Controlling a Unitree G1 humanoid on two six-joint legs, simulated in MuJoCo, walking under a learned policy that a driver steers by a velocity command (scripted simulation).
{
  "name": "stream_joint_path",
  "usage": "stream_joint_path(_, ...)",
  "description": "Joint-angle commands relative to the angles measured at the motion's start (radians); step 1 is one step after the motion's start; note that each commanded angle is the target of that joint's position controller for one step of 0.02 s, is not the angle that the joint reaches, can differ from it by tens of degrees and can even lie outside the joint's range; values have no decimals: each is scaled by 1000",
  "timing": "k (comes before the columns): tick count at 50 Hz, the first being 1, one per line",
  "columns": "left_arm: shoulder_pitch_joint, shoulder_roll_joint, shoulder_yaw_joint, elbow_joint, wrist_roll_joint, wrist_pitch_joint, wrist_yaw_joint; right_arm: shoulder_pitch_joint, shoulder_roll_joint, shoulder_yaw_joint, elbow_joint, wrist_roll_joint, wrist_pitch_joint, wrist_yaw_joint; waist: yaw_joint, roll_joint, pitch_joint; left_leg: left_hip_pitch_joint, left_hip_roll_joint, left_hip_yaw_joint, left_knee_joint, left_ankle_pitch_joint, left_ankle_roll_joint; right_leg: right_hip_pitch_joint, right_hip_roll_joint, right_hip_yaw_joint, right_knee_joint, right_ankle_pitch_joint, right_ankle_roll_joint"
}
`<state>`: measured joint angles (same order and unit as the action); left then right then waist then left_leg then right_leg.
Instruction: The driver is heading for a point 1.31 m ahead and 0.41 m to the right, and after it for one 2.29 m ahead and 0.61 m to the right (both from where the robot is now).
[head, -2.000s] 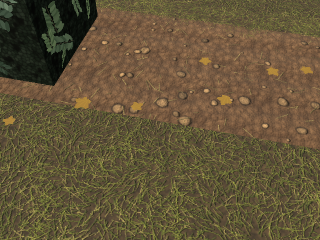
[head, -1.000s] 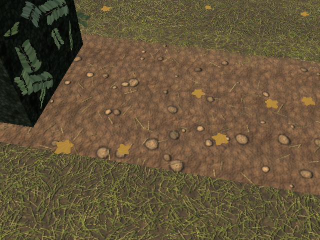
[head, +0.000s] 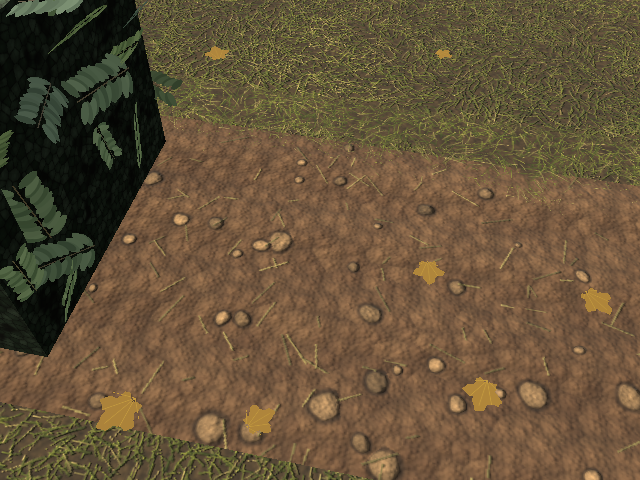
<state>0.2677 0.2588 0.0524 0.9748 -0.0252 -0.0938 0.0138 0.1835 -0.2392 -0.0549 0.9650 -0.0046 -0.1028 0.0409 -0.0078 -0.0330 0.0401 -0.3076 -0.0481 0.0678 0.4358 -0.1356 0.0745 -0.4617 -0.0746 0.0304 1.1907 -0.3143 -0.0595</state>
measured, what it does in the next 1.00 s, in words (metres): walks ahead: right foot, then left foot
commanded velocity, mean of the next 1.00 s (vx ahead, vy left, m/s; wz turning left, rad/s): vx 0.44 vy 0.00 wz -0.06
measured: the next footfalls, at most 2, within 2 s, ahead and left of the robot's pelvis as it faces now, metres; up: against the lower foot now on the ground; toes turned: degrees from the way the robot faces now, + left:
right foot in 0.42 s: +0.41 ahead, -0.16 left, +0.00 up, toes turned -3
left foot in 0.90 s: +0.71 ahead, +0.07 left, +0.00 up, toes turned -2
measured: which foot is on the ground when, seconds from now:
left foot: down 0.00-0.44, up 0.46-0.88, down 0.90-1.00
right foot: up 0.00-0.40, down 0.42-0.92, up 0.94-1.00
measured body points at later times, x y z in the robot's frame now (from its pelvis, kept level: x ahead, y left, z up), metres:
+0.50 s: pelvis +0.29 -0.06 -0.01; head +0.32 -0.07 +0.44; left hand +0.45 +0.19 -0.12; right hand +0.28 -0.33 -0.15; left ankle +0.12 +0.08 -0.65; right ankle +0.37 -0.16 -0.74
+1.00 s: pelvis +0.54 -0.02 -0.01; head +0.58 -0.01 +0.43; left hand +0.56 +0.25 -0.16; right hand +0.72 -0.28 -0.11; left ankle +0.67 +0.07 -0.74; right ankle +0.39 -0.15 -0.67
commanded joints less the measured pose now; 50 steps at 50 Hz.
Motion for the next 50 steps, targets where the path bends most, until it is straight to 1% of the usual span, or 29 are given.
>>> stream_joint_path(1, 85, 48, 20, -30, 6, 17, 8, -20, -99, -13, -42, -3, -21, -4, 40, 110, -43, 42, 263, -296, -321, -73, 157, -90, -87, 43, -56, 69, 2)
stream_joint_path(4, -43, 70, 30, -76, 20, 23, 11, 45, -146, -21, -25, -3, -19, -29, 18, 77, 2, 80, 273, -269, -358, -41, 168, -221, -96, 41, -214, 215, 38)
stream_joint_path(9, -205, 47, 25, -120, 18, 8, -6, 138, -152, -19, -6, 10, -7, -50, -30, 81, 18, 153, 237, -166, -355, 44, 127, -230, -56, -1, -484, 438, 58)
stream_joint_path(12, -298, 37, 14, -150, 11, 4, -21, 199, -158, -20, 16, 16, 3, -53, -64, 77, 42, 227, 250, -147, -337, 56, 123, -230, -35, -20, -585, 446, 59)
stream_joint_path(15, -369, 40, 6, -185, 5, -5, -40, 245, -166, -26, 36, 18, 21, -53, -82, 79, 61, 336, 289, -147, -280, 106, 122, -254, -20, -26, -653, 367, 43)
stream_joint_path(18, -331, 76, 14, -194, 2, -15, -54, 229, -186, -36, 36, 21, 35, -56, -38, 115, 29, 396, 319, -152, -189, 295, 98, -153, 13, -46, -698, 252, 3)
stream_joint_path(19, -256, 103, 27, -177, 3, -18, -54, 204, -195, -39, 28, 22, 40, -56, 9, 131, -20, 393, 304, -133, -103, 482, 83, -30, 48, -76, -712, 233, -17)
stream_joint_path(20, -94, 147, 52, -126, 6, -18, -48, 187, -177, -31, 20, 21, 44, -55, 87, 121, -118, 348, 252, -90, 78, 609, 57, 191, 76, -97, -724, 252, -49)
stream_joint_path(21, 107, 222, 76, -81, 19, -17, -39, 186, -144, -15, -6, 6, 42, -55, 156, 49, -274, 144, 198, -47, 373, 422, 21, 523, -74, 69, -679, 271, -115)
stream_joint_path(22, 197, 304, 95, -50, 21, -9, -39, 307, -9, 24, -16, 2, 18, -42, 100, -221, -414, -282, 5, -36, 751, -189, -54, 893, -313, 550, -768, 88, -280)
stream_joint_path(23, 191, 206, 64, -54, 16, -7, -39, 256, -88, 8, -5, 24, -10, -38, 129, -181, -428, -405, 15, -186, 888, -427, -38, 895, -321, 690, -878, 4, -272)
stream_joint_path(24, 100, 159, 48, -71, 14, -9, -35, 155, -157, -11, -40, 51, -26, -34, 118, -138, -274, -481, 74, -180, 919, -363, -19, 771, -285, 531, -888, 35, -220)
stream_joint_path(25, 16, 130, 38, -93, 19, -9, -34, 97, -157, -11, -54, 52, -31, -39, 89, -59, -191, -457, 130, -148, 880, -270, -15, 621, -247, 402, -911, 124, -193)
stream_joint_path(26, -39, 100, 29, -100, 27, -10, -37, 68, -148, -17, -57, 36, -27, -45, 60, -14, -122, -416, 162, -135, 812, -208, -20, 483, -210, 315, -946, 201, -181)
stream_joint_path(27, -63, 76, 21, -100, 36, -14, -40, 86, -134, -22, -54, 28, -13, -47, 23, -33, -101, -350, 191, -143, 764, -166, -21, 398, -181, 254, -978, 237, -168)
stream_joint_path(28, -66, 69, 19, -94, 37, -15, -43, 105, -109, -20, -50, 26, 1, -47, 6, -44, -89, -310, 198, -141, 733, -148, -25, 348, -166, 224, -1008, 250, -170)
stream_joint_path(30, -43, 95, 25, -78, 30, -21, -39, 102, -80, -17, -56, 22, 21, -50, -11, -35, -57, -313, 209, -128, 664, -121, -42, 295, -159, 168, -1049, 301, -184)
stream_joint_path(32, -13, 123, 33, -65, 29, -21, -27, 34, -84, -18, -83, 12, 26, -53, -3, -16, -28, -373, 212, -122, 559, -33, -64, 297, -158, 131, -1073, 343, -189)
stream_joint_path(36, 37, 131, 32, -47, 21, -11, -11, -106, -65, -11, -124, 12, 19, -42, 33, -23, 1, -357, 181, -89, 296, 189, -74, 307, -110, 35, -1088, 358, -148)
stream_joint_path(38, 71, 130, 30, -31, 19, -4, -7, -182, -55, -4, -143, 10, 13, -35, 57, -14, 25, -291, 139, -56, 183, 249, -75, 295, -87, -2, -1061, 465, -130)
stream_joint_path(40, 116, 132, 30, -9, 15, 11, -4, -222, -58, -3, -161, 8, 6, -26, 68, -26, 17, -253, 105, -58, 120, 261, -72, 344, -95, 8, -996, 558, -119)
stream_joint_path(42, 112, 142, 34, -5, 10, 26, 2, -217, -86, -10, -170, 5, -1, -19, 49, -51, -6, -222, 90, -88, 68, 230, -54, 408, -116, 46, -913, 606, -97)
stream_joint_path(44, 60, 162, 43, -24, 5, 36, 9, -127, -137, -28, -148, -3, -8, -23, -11, -69, -56, -107, 71, -92, 12, 218, -30, 435, -112, 81, -801, 644, -61)
stream_joint_path(45, 44, 152, 40, -40, 7, 38, 10, -28, -178, -44, -118, -12, -12, -31, -54, -44, -117, 47, 76, -81, -24, 339, -10, 405, -58, 66, -680, 644, -28)
stream_joint_path(46, 44, 106, 25, -78, 24, 37, 11, 86, -245, -58, -105, -33, -14, -41, -79, 55, -259, 321, 226, -191, 68, 724, 36, 250, 22, 24, -442, 385, 16)
stream_joint_path(47, 230, -17, -8, -57, 29, 34, 7, 102, -287, -61, -115, -32, 5, -45, -13, 312, -425, 663, 521, -459, 127, 1010, 212, -71, 153, -23, -69, -372, 82)
stream_joint_path(48, 253, 70, 9, -49, 6, 36, 6, 106, -226, -47, -143, -12, 22, -42, -46, 275, -542, 640, 518, -547, 59, 762, 235, -105, 124, 91, 74, -445, 86)
stream_joint_path(49, 154, 135, 32, -74, -16, 47, 11, 41, -178, -34, -159, -6, 33, -46, -45, 200, -414, 519, 464, -445, 7, 560, 197, -179, 80, 70, 108, -371, 89)
stream_joint_path(50, 94, 130, 36, -92, -14, 65, 22, -23, -152, -25, -163, -4, 40, -54, -25, 150, -299, 383, 418, -371, -39, 397, 162, -204, 42, 35, 84, -298, 99)
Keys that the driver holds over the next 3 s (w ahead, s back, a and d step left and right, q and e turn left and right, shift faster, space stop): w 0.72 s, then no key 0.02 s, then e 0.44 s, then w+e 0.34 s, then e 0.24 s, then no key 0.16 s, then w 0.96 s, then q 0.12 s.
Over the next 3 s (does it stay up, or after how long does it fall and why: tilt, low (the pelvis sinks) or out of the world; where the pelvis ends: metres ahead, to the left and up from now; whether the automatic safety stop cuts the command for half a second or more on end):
stays up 1.15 -0.34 0.00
